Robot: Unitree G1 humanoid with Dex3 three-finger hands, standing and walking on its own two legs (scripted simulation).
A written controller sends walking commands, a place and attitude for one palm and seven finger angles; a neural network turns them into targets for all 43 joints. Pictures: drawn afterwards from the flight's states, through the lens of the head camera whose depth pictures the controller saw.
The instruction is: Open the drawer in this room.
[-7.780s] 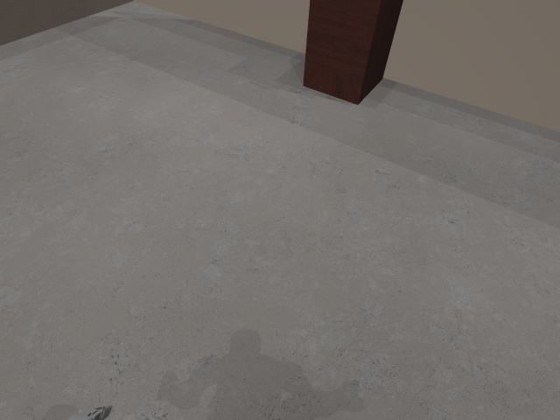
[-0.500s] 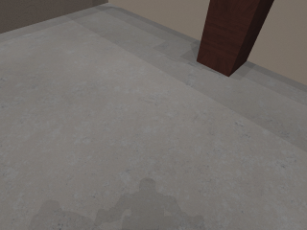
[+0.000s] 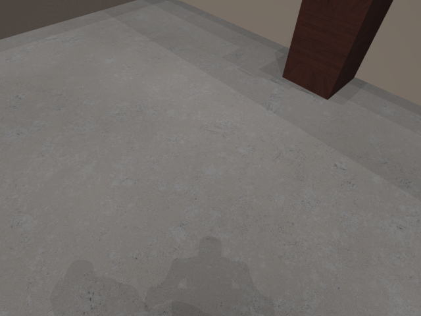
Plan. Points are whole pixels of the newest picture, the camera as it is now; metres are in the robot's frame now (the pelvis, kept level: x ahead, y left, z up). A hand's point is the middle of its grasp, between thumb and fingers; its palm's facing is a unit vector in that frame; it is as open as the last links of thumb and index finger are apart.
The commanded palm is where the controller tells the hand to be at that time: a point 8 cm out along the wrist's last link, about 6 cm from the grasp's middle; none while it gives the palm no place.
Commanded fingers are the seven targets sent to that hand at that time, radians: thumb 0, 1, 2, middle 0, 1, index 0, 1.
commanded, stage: stand and wait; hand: left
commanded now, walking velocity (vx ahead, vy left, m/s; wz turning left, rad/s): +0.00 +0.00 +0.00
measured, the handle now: out of the picture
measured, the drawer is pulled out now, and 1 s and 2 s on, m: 0.00 0.00 0.00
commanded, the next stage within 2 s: turn or walk to find it in 0.04 s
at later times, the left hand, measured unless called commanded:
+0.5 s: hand out of the picture +0.02 +0.19 -0.18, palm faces -0.09 -0.97 -0.22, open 7.4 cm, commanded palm none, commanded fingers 0.00 0.90 0.90 -0.20 -0.30 -0.20 -0.30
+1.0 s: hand out of the picture +0.09 +0.11 -0.17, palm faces -0.14 -0.98 -0.14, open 7.4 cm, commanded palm none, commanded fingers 0.00 0.90 0.90 -0.20 -0.30 -0.20 -0.30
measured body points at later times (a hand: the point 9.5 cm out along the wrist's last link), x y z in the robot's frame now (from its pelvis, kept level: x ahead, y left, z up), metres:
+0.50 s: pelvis -0.01 -0.01 -0.01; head +0.02 -0.01 +0.44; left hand +0.03 +0.24 -0.16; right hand -0.03 -0.25 -0.16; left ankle -0.05 +0.12 -0.74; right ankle +0.03 -0.12 -0.74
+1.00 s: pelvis +0.11 -0.05 +0.00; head +0.14 -0.05 +0.45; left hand +0.10 +0.16 -0.16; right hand +0.16 -0.30 -0.15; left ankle +0.21 +0.07 -0.71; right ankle +0.02 -0.12 -0.74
